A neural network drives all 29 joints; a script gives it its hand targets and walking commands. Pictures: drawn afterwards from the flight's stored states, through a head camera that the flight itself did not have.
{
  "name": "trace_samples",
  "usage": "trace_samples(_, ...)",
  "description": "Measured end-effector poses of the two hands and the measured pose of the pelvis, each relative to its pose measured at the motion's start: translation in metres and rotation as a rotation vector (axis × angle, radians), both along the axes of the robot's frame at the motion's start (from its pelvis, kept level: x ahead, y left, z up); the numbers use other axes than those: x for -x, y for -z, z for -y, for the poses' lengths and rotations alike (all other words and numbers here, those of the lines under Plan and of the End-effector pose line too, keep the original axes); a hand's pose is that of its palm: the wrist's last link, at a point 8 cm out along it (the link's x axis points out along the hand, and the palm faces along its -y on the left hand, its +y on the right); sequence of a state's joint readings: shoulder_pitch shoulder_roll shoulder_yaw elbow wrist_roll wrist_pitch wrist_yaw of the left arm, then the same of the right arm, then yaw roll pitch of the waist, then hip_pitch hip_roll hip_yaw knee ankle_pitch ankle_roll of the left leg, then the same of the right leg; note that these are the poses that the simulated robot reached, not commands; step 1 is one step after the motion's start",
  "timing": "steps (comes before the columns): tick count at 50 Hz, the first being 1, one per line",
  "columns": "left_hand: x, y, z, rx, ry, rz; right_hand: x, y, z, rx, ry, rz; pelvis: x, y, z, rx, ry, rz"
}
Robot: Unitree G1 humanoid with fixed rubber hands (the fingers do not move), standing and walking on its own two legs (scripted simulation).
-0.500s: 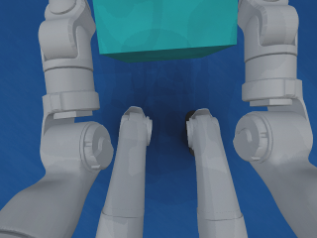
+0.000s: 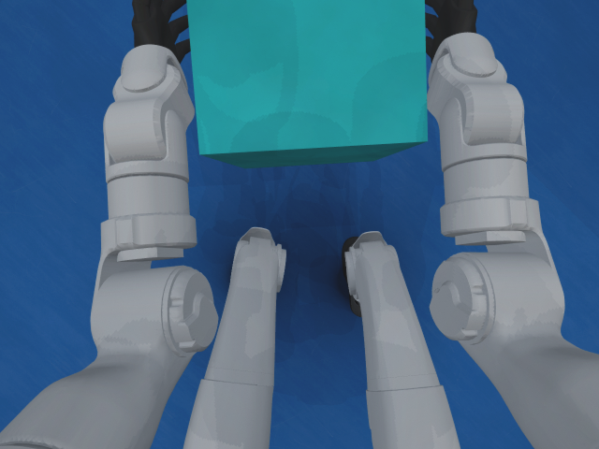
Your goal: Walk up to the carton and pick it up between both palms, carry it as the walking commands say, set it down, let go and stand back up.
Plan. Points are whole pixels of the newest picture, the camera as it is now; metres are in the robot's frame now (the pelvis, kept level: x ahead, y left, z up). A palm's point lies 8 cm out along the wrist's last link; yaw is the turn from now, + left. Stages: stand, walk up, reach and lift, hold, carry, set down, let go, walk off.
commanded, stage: reach and lift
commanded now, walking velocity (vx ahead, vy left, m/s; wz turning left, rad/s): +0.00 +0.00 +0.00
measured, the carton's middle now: (305, 69) +0.51 +0.04 -0.13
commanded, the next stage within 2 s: none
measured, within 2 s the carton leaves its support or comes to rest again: neither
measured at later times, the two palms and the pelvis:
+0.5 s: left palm (123, 47) +0.47 +0.19 +0.01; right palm (479, 33) +0.50 -0.10 +0.01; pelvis +0.01 +0.01 +0.06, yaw +1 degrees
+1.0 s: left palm out of the picture +0.45 +0.17 +0.14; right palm out of the picture +0.46 -0.12 +0.13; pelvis +0.09 +0.00 +0.12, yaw +1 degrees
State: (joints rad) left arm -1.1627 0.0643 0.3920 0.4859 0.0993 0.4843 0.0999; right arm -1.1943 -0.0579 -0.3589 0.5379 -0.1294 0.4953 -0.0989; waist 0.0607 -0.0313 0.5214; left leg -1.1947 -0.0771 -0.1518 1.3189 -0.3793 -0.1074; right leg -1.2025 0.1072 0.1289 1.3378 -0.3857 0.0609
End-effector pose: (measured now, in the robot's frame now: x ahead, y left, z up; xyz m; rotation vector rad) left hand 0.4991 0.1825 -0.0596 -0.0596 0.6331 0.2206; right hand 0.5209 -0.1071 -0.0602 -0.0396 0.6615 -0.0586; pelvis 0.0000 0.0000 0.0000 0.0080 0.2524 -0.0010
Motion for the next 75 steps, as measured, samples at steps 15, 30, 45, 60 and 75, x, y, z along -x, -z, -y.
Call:
trace_samples(15,0.013,-0.04,-0.004,0.003,-0.001,-0.003,0.014,-0.039,-0.004,0.0,-0.001,-0.002,-0.002,-0.034,-0.007,0.024,-0.021,0.051)
trace_samples(30,0.033,-0.085,0.0,-0.014,0.007,-0.012,0.033,-0.084,0.0,-0.007,-0.002,-0.011,-0.019,-0.077,-0.003,0.021,-0.031,0.123)
trace_samples(45,0.048,-0.162,0.011,-0.011,0.035,-0.026,0.057,-0.159,0.012,-0.021,0.03,-0.025,-0.066,-0.111,-0.002,0.016,-0.025,0.043)
trace_samples(60,0.074,-0.202,-0.005,0.008,0.008,-0.062,0.076,-0.2,-0.003,-0.01,0.004,-0.062,-0.106,-0.136,-0.005,0.014,-0.022,0.165)
trace_samples(75,0.077,-0.235,0.01,0.012,0.043,-0.018,0.088,-0.238,0.011,0.003,0.032,-0.015,-0.125,-0.15,-0.011,0.012,-0.019,0.265)
